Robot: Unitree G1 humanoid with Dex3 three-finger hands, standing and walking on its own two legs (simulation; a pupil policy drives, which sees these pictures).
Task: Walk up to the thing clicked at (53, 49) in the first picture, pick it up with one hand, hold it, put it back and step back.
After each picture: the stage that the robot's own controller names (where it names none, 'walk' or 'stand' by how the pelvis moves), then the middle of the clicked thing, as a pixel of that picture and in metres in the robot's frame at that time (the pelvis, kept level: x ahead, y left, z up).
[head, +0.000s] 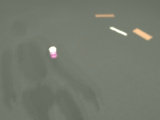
stand; (53, 52) +1.35 +0.37 -0.72
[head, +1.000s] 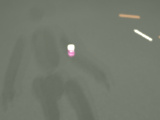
walk; (71, 50) +1.27 +0.18 -0.69
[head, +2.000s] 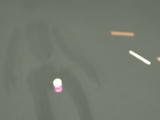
walk; (57, 85) +0.84 +0.21 -0.71
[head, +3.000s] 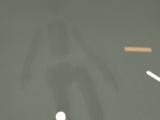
walk; (61, 119) +0.55 +0.25 -0.70
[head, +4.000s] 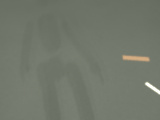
stand; out of the picture +0.44 +0.20 -0.72
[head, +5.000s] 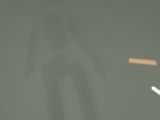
stand; out of the picture +0.42 +0.18 -0.72
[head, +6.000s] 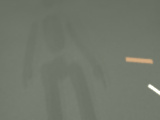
stand; out of the picture +0.45 +0.20 -0.73
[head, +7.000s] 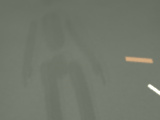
stand; out of the picture +0.43 +0.20 -0.73
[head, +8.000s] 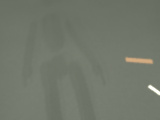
go down; out of the picture +0.42 +0.20 -0.73
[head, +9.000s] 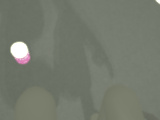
go down; (21, 53) +0.51 +0.25 -0.32
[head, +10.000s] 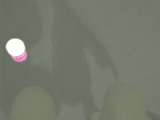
approach; (17, 51) +0.50 +0.26 -0.30
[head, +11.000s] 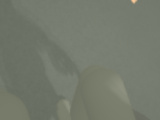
close in; out of the picture +0.48 +0.31 -0.22
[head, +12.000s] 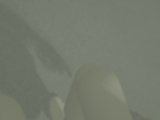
close; out of the picture +0.47 +0.31 -0.23
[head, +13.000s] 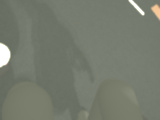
lift; out of the picture +0.40 +0.27 -0.13
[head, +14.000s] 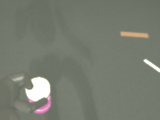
hold; (39, 96) +0.33 +0.16 +0.01
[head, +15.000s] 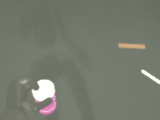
hold; (45, 97) +0.33 +0.14 -0.01
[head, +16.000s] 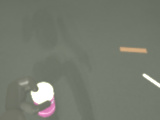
hold; (44, 100) +0.33 +0.15 -0.01
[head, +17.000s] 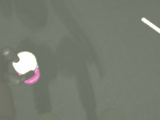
crouch; (27, 69) +0.42 +0.18 -0.08
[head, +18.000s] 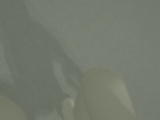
lower; out of the picture +0.46 +0.28 -0.21
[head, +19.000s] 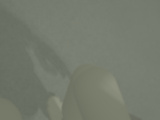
lower; out of the picture +0.45 +0.30 -0.23
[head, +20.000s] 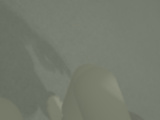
lower; out of the picture +0.45 +0.30 -0.23
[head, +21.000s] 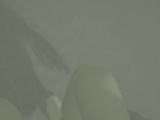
lower; out of the picture +0.45 +0.31 -0.23
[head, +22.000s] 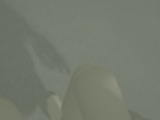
rest; out of the picture +0.45 +0.30 -0.24
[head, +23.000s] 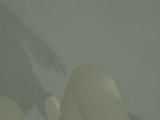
withdraw; out of the picture +0.45 +0.28 -0.24
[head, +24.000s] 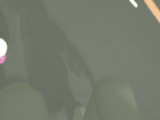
stand; out of the picture +0.46 +0.25 -0.26
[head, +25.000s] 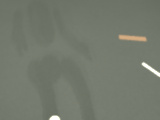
stand; out of the picture +0.42 +0.17 -0.62
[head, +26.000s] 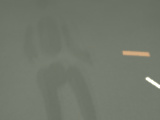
stand; out of the picture +0.42 +0.17 -0.67
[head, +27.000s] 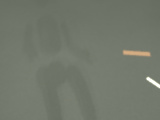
stand; out of the picture +0.41 +0.17 -0.67
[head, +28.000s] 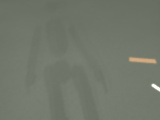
stand; out of the picture +0.43 +0.16 -0.72
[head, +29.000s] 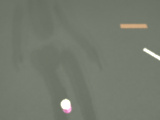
walk; (66, 106) +0.51 +0.17 -0.70
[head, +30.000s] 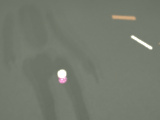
walk; (62, 76) +0.80 +0.15 -0.70
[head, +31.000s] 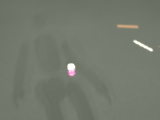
stand; (71, 69) +1.09 +0.19 -0.71
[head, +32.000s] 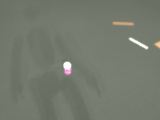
stand; (67, 68) +1.07 +0.19 -0.72
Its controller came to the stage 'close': yes
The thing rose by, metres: 0.72
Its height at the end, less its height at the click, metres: +0.00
